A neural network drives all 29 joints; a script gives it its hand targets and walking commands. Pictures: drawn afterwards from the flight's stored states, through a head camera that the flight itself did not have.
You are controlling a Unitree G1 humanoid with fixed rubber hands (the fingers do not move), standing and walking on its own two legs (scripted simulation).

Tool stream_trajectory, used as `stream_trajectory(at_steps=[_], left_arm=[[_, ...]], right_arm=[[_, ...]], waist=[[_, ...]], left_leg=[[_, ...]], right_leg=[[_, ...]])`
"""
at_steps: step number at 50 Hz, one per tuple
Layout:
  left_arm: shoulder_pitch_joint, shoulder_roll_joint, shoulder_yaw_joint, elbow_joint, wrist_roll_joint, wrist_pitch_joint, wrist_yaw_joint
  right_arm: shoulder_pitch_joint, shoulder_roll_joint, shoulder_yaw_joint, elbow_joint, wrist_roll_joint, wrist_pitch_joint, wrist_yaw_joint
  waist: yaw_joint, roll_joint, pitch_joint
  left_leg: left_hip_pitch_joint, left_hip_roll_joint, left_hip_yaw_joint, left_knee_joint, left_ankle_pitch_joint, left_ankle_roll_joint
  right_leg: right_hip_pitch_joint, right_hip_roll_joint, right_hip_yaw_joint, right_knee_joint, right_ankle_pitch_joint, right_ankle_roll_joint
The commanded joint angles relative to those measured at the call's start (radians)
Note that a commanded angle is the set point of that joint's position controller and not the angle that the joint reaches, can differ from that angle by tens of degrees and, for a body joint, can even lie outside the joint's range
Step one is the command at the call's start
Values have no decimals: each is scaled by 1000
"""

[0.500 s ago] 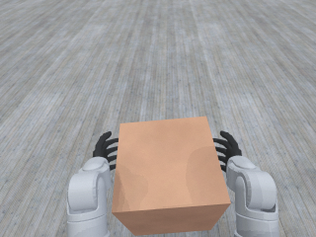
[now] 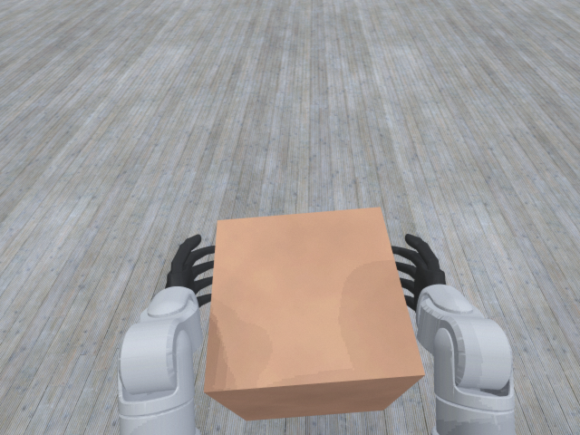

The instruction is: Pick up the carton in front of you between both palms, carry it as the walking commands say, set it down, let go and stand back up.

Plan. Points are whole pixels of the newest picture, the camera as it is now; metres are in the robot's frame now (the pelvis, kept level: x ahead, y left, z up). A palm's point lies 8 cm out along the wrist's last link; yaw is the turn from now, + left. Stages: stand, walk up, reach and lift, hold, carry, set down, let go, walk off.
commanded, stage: carry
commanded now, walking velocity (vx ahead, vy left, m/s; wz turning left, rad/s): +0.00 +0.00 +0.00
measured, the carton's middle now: (307, 323) +0.27 +0.00 +0.02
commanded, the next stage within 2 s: hold in 1.72 s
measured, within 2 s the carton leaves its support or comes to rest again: neither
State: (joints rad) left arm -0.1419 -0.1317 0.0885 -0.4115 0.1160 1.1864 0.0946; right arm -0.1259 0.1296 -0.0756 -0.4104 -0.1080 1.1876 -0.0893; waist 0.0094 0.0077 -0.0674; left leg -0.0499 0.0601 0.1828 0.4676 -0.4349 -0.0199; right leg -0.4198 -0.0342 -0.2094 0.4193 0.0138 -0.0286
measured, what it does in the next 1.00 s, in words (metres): steps on the spot: left foot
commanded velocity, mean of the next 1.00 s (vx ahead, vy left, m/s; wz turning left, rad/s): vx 0.00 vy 0.00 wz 0.00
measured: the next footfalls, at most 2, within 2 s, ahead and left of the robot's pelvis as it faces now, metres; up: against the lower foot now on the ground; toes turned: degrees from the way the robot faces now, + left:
left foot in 0.18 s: +0.03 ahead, +0.13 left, +0.00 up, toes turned -1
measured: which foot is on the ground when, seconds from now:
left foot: down 0.00-0.00, up 0.02-0.16, down 0.18-1.00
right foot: down 0.00-1.00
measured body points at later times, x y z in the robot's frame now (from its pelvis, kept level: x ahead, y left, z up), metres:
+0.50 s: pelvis +0.10 +0.01 +0.00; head +0.08 +0.01 +0.45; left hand +0.37 +0.17 +0.06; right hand +0.38 -0.13 +0.06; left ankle -0.01 +0.12 -0.73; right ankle +0.11 -0.09 -0.73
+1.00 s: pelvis +0.07 +0.02 +0.00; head +0.05 +0.01 +0.45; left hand +0.37 +0.18 +0.03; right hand +0.37 -0.13 +0.03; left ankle -0.01 +0.12 -0.73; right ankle +0.11 -0.09 -0.73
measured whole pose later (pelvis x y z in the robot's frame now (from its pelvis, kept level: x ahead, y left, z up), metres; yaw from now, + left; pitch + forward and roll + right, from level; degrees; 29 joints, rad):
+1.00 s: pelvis +0.07 +0.02 +0.00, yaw +1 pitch +2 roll +0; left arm -0.25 -0.15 0.21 0.24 0.27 0.67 0.03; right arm -0.23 0.15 -0.18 0.23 -0.26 0.69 -0.03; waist 0.00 0.01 -0.09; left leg -0.16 0.04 0.12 0.51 -0.39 0.00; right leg -0.35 -0.07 -0.20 0.53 -0.21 -0.03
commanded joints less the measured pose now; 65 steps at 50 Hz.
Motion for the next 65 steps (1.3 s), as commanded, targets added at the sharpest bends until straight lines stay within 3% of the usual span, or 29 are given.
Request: stream_trajectory(at_steps=[1, 2, 4, 7, 9, 11, 16, 26, 32, 38, 42, 46, 53, 65], left_arm=[[-364, -809, -678, 32, -394, 43, -272], [-333, -824, -663, 62, -394, 41, -273], [-367, -880, -655, 67, -393, 37, -275], [-413, -936, -662, 58, -399, 25, -281], [-422, -950, -672, 58, -399, 15, -288], [-423, -962, -683, 78, -397, 5, -292], [-388, -935, -696, 150, -363, -33, -291], [-404, -904, -682, 202, -316, -172, -293], [-379, -846, -613, 276, -241, -274, -286], [-413, -810, -492, 424, -149, -401, -284], [-474, -829, -410, 549, -93, -490, -293], [-528, -891, -396, 620, -78, -550, -309], [-491, -933, -465, 564, -120, -518, -314], [-498, -908, -473, 529, -131, -490, -311]], right_arm=[[-423, 800, 674, -41, 378, 41, 243], [-427, 801, 677, -39, 383, 50, 244], [-470, 856, 693, -15, 390, 46, 251], [-512, 932, 711, -10, 406, 29, 256], [-506, 957, 715, -1, 400, 16, 257], [-504, 954, 717, 15, 391, 11, 260], [-426, 937, 700, 120, 358, -29, 273], [-435, 907, 661, 173, 300, -176, 270], [-419, 854, 608, 240, 237, -277, 266], [-457, 824, 493, 380, 145, -403, 261], [-515, 845, 411, 503, 90, -493, 269], [-569, 904, 395, 570, 77, -554, 283], [-543, 946, 476, 509, 126, -522, 289], [-546, 922, 484, 472, 133, -492, 284]], waist=[[5, -180, -373], [2, -214, -385], [-5, -158, -370], [-7, -141, -382], [-10, -86, -363], [-5, -25, -327], [-7, 13, -323], [-11, 25, -310], [-10, 16, -289], [-8, 6, -259], [-7, 4, -238], [-8, 2, -242], [-8, -1, -272], [-8, -6, -250]], left_leg=[[-304, 22, -56, 274, 17, -43], [-314, 8, -94, 303, -139, -33], [-278, 24, -140, 146, -171, -8], [-136, 18, -92, -66, 99, -13], [-120, 69, -111, -98, 227, -20], [-115, 111, -125, -54, 359, -18], [-106, 105, -113, 21, 620, -19], [-76, 109, -122, 46, 731, 5], [-94, 108, -127, 32, 651, 16], [-124, 101, -131, -3, 513, 23], [-144, 97, -138, -30, 406, 29], [-150, 94, -144, -41, 351, 36], [-148, 91, -148, -32, 345, 42], [-182, 88, -155, -43, 282, 48]], right_leg=[[676, -336, 306, 54, 936, -130], [634, -359, 367, -1, 844, -169], [560, -311, 319, -63, 576, -130], [458, -218, 193, -79, 261, -56], [417, -177, 132, -55, 138, -29], [379, -153, 126, 2, 215, -19], [339, -147, 114, 126, 440, -23], [280, -128, 95, 170, 285, -7], [274, -133, 100, 156, 219, -1], [271, -139, 110, 120, 162, 0], [265, -139, 119, 90, 88, -2], [268, -140, 126, 73, 53, -5], [279, -146, 128, 71, 56, -6], [259, -145, 134, 54, 8, -1]])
